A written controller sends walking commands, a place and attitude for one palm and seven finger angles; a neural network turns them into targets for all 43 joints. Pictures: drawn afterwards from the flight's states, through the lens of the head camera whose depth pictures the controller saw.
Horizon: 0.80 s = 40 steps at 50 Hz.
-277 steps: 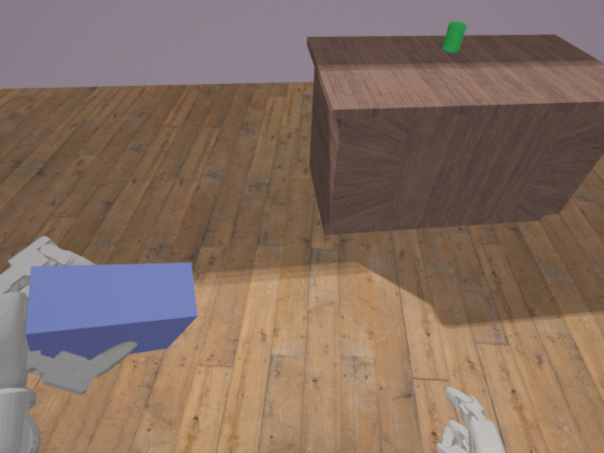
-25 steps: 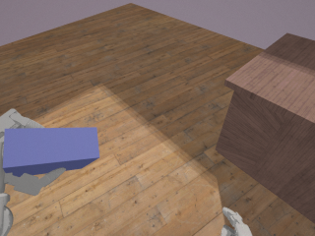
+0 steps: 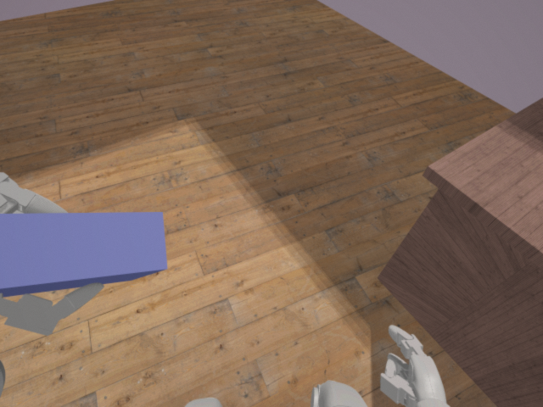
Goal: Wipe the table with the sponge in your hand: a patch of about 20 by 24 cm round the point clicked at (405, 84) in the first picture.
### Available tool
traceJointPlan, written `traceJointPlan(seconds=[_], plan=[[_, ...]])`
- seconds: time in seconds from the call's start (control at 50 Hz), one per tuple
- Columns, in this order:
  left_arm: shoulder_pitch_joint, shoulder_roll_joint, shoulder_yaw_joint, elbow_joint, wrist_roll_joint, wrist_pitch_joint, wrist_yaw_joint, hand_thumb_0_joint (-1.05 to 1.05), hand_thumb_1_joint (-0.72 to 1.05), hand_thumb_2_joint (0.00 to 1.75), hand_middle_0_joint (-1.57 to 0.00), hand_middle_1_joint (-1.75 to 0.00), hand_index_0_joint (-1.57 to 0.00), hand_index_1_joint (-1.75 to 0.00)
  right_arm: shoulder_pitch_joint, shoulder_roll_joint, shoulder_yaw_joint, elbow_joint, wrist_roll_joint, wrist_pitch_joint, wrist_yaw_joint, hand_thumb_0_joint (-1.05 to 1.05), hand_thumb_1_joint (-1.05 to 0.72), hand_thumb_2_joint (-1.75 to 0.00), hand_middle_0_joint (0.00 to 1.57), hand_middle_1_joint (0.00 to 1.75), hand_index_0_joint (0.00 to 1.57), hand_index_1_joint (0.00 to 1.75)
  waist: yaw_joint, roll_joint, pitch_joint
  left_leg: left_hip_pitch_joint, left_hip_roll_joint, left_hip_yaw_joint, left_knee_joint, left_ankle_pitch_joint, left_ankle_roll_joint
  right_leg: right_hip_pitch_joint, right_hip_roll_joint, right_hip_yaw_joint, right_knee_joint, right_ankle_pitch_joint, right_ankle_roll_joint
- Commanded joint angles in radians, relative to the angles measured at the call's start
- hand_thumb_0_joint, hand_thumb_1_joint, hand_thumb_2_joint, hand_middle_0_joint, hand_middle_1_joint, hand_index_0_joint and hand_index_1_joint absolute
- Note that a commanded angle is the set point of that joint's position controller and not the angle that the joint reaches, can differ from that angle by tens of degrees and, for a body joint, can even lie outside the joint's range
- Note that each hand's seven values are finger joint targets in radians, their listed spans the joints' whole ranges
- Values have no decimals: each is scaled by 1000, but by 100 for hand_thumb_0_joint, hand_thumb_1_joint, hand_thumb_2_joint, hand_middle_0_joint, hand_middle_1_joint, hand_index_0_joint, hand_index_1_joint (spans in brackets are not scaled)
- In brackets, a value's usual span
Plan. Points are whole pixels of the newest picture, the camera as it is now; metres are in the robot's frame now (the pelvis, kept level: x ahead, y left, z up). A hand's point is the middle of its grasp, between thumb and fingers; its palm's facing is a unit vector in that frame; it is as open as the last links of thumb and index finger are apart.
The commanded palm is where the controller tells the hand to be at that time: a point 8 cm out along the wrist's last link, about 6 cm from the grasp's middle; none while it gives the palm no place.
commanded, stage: turn to face it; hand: left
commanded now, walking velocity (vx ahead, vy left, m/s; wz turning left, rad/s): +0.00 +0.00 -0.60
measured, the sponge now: (102, 253) +0.24 +0.20 +0.16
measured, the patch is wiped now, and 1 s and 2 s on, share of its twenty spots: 0.00 0.00 0.00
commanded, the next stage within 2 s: none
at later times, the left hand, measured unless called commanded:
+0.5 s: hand (164, 231) +0.26 +0.13 +0.19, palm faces +0.20 -0.88 -0.44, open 10.1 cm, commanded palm +0.22 +0.19 +0.19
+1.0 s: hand (299, 268) +0.23 +0.00 +0.18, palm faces -0.13 -0.82 -0.55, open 10.1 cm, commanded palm +0.21 +0.07 +0.19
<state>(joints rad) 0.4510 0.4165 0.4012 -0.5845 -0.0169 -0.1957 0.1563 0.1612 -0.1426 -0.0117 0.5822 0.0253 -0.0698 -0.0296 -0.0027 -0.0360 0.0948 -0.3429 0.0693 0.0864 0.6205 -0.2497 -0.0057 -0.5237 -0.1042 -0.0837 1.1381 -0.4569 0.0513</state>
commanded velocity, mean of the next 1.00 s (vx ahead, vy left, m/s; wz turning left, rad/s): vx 0.00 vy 0.00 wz -0.60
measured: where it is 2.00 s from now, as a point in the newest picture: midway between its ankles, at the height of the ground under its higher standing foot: outside the picture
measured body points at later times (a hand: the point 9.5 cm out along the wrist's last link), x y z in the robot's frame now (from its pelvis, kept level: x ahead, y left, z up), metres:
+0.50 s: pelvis +0.00 -0.05 +0.01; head +0.02 -0.05 +0.46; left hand +0.24 +0.18 +0.21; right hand +0.14 -0.35 -0.05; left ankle +0.01 +0.09 -0.72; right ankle +0.08 -0.13 -0.72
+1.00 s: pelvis -0.07 -0.09 +0.01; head -0.04 -0.13 +0.45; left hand +0.23 +0.04 +0.21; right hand -0.04 -0.36 -0.11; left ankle +0.00 +0.06 -0.66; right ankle -0.03 -0.17 -0.72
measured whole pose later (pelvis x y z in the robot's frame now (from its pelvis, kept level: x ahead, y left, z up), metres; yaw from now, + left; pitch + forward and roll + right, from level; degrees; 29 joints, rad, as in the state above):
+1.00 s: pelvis -0.07 -0.09 +0.01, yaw -31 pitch -1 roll +3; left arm 0.55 0.43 0.40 -0.59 -0.05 -0.19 0.13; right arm 0.15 -0.20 0.00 0.57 0.01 0.04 -0.01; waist -0.01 0.00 0.12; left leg -0.45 0.06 0.04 1.02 -0.45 -0.09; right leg -0.38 0.06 0.00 0.54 -0.15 -0.10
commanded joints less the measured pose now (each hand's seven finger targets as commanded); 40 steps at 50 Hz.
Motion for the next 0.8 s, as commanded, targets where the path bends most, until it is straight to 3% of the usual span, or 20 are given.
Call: traceJointPlan(seconds=[0.0,0.08,0.1,0.14,0.16,0.22,0.26,0.38,0.44,0.46,0.48,0.5,0.52,0.54,0.6,0.66,0.72,0.74,0.76,0.78], plan=[[-1,107,73,-288,-22,-101,13,0,10,130,-120,-160,-120,-160,-19,-163,-34,-121,-12,-89,-10,0,-90,-90,20,30,20,30,4,321,-224,81,220,-85,-264,283,137,159,43,-46,-309,100,3],[-127,98,53,-97,-8,-57,18,0,10,130,-120,-160,-120,-160,-36,-157,-16,-111,-14,-86,-31,0,-90,-90,20,30,20,30,17,192,-194,32,205,1,-128,-12,52,333,92,-84,-592,193,7],[-175,105,49,-56,0,-50,15,0,10,130,-120,-160,-120,-160,-30,-151,-17,-103,-18,-80,-31,0,-90,-90,20,30,20,30,10,89,-175,7,165,34,-12,-112,23,337,44,-7,-668,247,-16],[-221,125,48,6,-8,-19,10,0,10,130,-120,-160,-120,-160,-56,-132,-12,-126,-20,-82,-33,0,-90,-90,20,30,20,30,23,-301,-153,-177,-41,29,380,-366,-45,309,-229,528,-836,498,-175],[-250,134,44,-16,-12,-18,9,0,10,130,-120,-160,-120,-160,-59,-150,-18,-114,-23,-82,-26,0,-90,-90,20,30,20,30,21,-304,-149,-176,-19,-61,498,-323,-49,294,-262,600,-886,477,-194],[-163,121,58,-65,-18,-43,4,0,10,130,-120,-160,-120,-160,-87,-123,7,-98,-31,-46,-21,0,-90,-90,20,30,20,30,20,-132,-215,-166,-6,-80,545,-210,-71,347,-171,366,-778,561,-192],[-113,139,79,-124,-24,-54,6,0,10,130,-120,-160,-120,-160,-99,-130,5,-114,-31,-27,-20,0,-90,-90,20,30,20,30,24,-85,-247,-107,-14,-52,423,-198,-67,334,-151,312,-787,512,-192],[9,151,122,-199,-34,-59,20,0,10,130,-120,-160,-120,-160,-88,-153,-14,-177,-24,5,-4,0,-90,-90,20,30,20,30,53,-65,-280,-20,-33,-37,64,-216,-50,346,-152,431,-829,323,-228],[3,132,104,-183,-32,-56,15,0,10,130,-120,-160,-120,-160,-47,-165,-23,-182,-15,22,-3,0,-90,-90,20,30,20,30,29,-7,-290,161,-21,-20,-175,-92,-35,266,-95,412,-786,277,-164],[-24,137,101,-192,-30,-62,12,0,10,130,-120,-160,-120,-160,-42,-174,-27,-191,-14,22,-8,0,-90,-90,20,30,20,30,24,30,-271,227,19,-26,-241,-60,-19,211,-52,393,-743,252,-132],[-52,137,98,-193,-28,-67,6,0,10,130,-120,-160,-120,-160,-46,-199,-39,-200,-15,23,-13,0,-90,-90,20,30,20,30,23,115,-228,252,132,-134,-299,-75,31,112,20,355,-661,179,-96],[-60,135,102,-190,-23,-72,0,0,10,130,-120,-160,-120,-160,-57,-218,-47,-215,-8,21,-15,0,-90,-90,20,30,20,30,33,264,-196,273,270,-235,-316,60,88,25,119,235,-491,108,-51],[-38,152,121,-154,-13,-70,3,0,10,130,-120,-160,-120,-160,-66,-186,-37,-204,-12,18,-19,0,-90,-90,20,30,20,30,40,376,-189,179,372,-268,-360,102,138,6,127,133,-232,-20,-25],[-83,137,93,-170,-6,-68,-2,0,10,130,-120,-160,-120,-160,-59,-169,-40,-207,-18,11,-18,0,-90,-90,20,30,20,30,32,336,-140,110,400,-285,-346,181,163,6,106,117,-95,-24,-14],[-72,68,3,-152,-1,-53,-13,0,10,130,-120,-160,-120,-160,-11,-202,-47,-195,0,-5,5,0,-90,-90,20,30,20,30,23,276,-95,170,311,-19,-221,452,84,31,86,26,-263,31,-2],[-138,95,1,-192,5,-45,-7,0,10,130,-120,-160,-120,-160,1,-211,-43,-196,-5,-28,15,0,-90,-90,20,30,20,30,5,323,-102,180,285,19,-171,513,40,146,114,-48,-428,77,3],[-134,135,49,-173,2,-42,-6,0,10,130,-120,-160,-120,-160,5,-207,-41,-194,-5,-39,23,0,-90,-90,20,30,20,30,21,255,-149,143,268,62,2,445,5,336,118,-68,-624,234,-6],[-123,157,68,-166,10,-42,-1,0,10,130,-120,-160,-120,-160,11,-199,-40,-198,-3,-37,26,0,-90,-90,20,30,20,30,20,191,-178,81,224,77,119,358,-20,416,54,-1,-682,401,-43],[-102,199,113,-172,3,-54,9,0,10,130,-120,-160,-120,-160,-2,-159,-26,-211,0,-34,25,0,-90,-90,20,30,20,30,27,-29,-216,-68,126,110,324,72,-61,550,-93,209,-675,829,-125],[-31,220,165,-142,-30,-45,13,0,10,130,-120,-160,-120,-160,-27,-166,-39,-228,7,-28,21,0,-90,-90,20,30,20,30,46,-246,-269,-194,13,17,504,-354,-86,532,-216,503,-715,1016,-211]])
